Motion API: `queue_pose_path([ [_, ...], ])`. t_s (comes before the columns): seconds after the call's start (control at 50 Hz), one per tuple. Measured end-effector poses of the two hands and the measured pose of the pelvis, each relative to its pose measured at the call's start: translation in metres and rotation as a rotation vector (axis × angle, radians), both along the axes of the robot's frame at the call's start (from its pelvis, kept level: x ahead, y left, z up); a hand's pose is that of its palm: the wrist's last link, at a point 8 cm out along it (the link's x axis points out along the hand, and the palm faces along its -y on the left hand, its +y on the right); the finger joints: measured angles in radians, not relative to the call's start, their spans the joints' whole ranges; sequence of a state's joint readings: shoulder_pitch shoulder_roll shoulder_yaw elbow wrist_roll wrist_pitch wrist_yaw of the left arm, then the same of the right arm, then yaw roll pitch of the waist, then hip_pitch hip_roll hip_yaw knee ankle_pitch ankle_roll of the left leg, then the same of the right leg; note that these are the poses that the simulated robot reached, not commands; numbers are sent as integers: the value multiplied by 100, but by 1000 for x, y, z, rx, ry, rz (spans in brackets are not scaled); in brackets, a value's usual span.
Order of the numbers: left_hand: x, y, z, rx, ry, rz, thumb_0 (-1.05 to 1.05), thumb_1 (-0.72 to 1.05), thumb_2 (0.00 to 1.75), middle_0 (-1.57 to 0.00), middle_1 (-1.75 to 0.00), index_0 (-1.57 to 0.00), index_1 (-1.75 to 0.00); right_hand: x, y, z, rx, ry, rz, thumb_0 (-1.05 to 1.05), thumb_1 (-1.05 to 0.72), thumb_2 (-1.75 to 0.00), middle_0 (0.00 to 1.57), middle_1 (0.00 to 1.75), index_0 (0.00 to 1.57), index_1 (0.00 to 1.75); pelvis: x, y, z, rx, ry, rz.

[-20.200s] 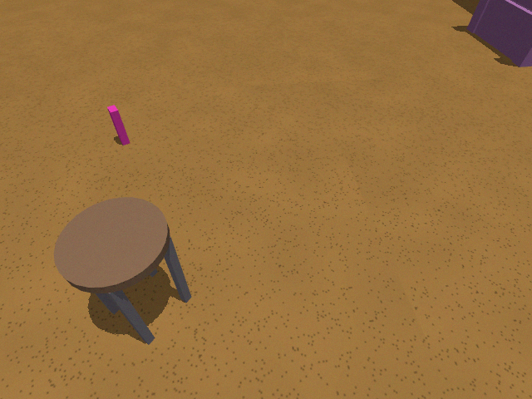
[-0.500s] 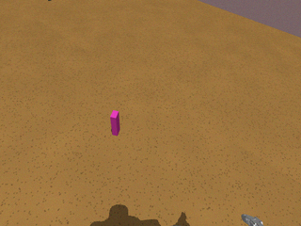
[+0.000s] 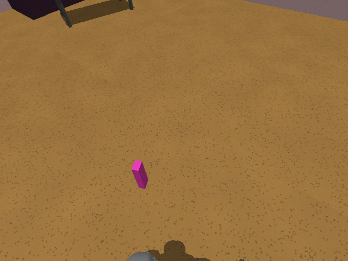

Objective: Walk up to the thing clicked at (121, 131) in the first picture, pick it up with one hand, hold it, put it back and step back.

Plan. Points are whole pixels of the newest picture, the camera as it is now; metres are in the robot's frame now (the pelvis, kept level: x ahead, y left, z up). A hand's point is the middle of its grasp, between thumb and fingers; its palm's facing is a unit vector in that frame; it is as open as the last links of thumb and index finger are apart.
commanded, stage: walk up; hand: left
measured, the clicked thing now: (140, 175) +0.68 +0.26 -0.66
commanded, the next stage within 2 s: none
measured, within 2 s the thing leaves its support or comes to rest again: neither
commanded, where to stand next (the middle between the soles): +0.35 +0.03 m, yaw +1 degrees
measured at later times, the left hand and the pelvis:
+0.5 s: hand (68, 238) +0.22 +0.31 -0.15, palm faces +0.00 -0.94 -0.33, open 7.4 cm; pelvis +0.17 +0.04 +0.00, yaw +2 degrees
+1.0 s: hand (87, 195) +0.33 +0.28 -0.13, palm faces +0.00 -0.90 -0.44, open 7.4 cm; pelvis +0.27 +0.01 -0.01, yaw +1 degrees
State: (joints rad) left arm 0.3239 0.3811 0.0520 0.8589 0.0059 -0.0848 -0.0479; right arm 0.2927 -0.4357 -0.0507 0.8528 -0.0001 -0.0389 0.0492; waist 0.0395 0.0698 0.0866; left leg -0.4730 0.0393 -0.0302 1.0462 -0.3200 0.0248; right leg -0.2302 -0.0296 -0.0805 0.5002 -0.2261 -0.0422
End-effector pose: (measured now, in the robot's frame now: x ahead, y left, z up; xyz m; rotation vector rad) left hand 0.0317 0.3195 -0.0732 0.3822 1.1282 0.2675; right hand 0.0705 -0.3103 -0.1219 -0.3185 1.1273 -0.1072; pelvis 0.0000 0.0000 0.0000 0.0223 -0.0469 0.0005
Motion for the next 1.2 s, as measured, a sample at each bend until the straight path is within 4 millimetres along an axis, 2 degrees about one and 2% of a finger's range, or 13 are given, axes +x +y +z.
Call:
queue_pose_path([
  [0.1, 12, 5, -5, -12, 38, 27, 1, 90, 90, -20, -30, -20, -30, 37, 1, 8, -21, 26, 20, 1, -91, -90, 21, 30, 20, 30, 34, 3, 2, -24, 6, 18],
  [0.18, 31, 16, -19, -33, 50, 43, 1, 90, 90, -20, -30, -20, -30, 75, 10, 14, -46, 33, 50, 1, -91, -90, 20, 30, 20, 30, 64, 11, -3, -41, 8, 35],
  [0.28, 68, 36, -50, -65, 66, 51, 1, 90, 90, -20, -30, -20, -30, 131, 30, 17, -88, -30, 72, 1, -90, -90, 21, 30, 20, 30, 106, 31, -18, -27, 6, 50],
  [0.34, 98, 37, -57, -86, 75, 41, 1, 91, 90, -20, -30, -20, -30, 154, 40, 23, -96, -91, 59, 1, -90, -90, 21, 30, 20, 30, 124, 40, -19, -28, -6, 44],
  [0.44, 151, 37, -49, -108, 39, 3, 1, 91, 90, -20, -30, -20, -30, 170, 48, 37, -93, -100, 27, 1, -90, -90, 21, 30, 21, 30, 154, 42, -7, -24, -13, 44],
  [0.54, 191, 35, -39, -96, 27, -20, 1, 91, 90, -20, -30, -20, -30, 179, 39, 34, -88, -56, 9, 1, -90, -90, 21, 30, 21, 30, 182, 37, -3, -8, -12, 29],
  [0.62, 221, 28, -31, -65, 50, -41, 1, 91, 90, -20, -30, -20, -30, 189, 24, 21, -69, -25, -16, 1, -90, -90, 21, 30, 21, 30, 207, 27, -6, 7, -5, 16],
  [0.7, 252, 17, -26, -2, 29, -45, 1, 91, 90, -20, -30, -20, -30, 207, 3, -6, -49, 17, -40, 1, -90, -90, 21, 30, 21, 30, 233, 10, -18, -1, -3, 11],
  [0.74, 263, 9, -23, 17, 10, -41, 1, 91, 90, -20, -30, -20, -30, 219, 0, -16, -36, 38, -47, 1, -90, -90, 21, 30, 20, 30, 242, 4, -19, -16, -8, 15],
  [0.84, 280, -5, -9, 17, -21, -26, 1, 91, 90, -20, -30, -20, -30, 247, 5, -17, -4, 61, -16, 1, -91, -90, 20, 30, 20, 30, 257, -1, -9, 6, -6, 19],
  [0.94, 286, -4, -9, 20, -13, -24, 1, 90, 90, -20, -30, -20, -30, 269, 8, -13, -9, 51, -6, 1, -91, -90, 21, 30, 20, 30, 269, 1, -7, -6, -6, 18],
  [1.08, 300, 16, -43, -20, -12, 4, 1, 90, 90, -20, -30, -20, -30, 283, 18, -12, -71, 48, -14, 1, -91, -90, 21, 30, 20, 30, 276, 18, -22, -21, -19, 40],
  [1.2, 304, 18, -62, -89, 18, 21, 1, 91, 90, -20, -30, -20, -30, 291, 34, 2, -92, 34, -12, 1, -90, -90, 21, 30, 20, 30, 276, 29, -20, -38, -16, 32],
])
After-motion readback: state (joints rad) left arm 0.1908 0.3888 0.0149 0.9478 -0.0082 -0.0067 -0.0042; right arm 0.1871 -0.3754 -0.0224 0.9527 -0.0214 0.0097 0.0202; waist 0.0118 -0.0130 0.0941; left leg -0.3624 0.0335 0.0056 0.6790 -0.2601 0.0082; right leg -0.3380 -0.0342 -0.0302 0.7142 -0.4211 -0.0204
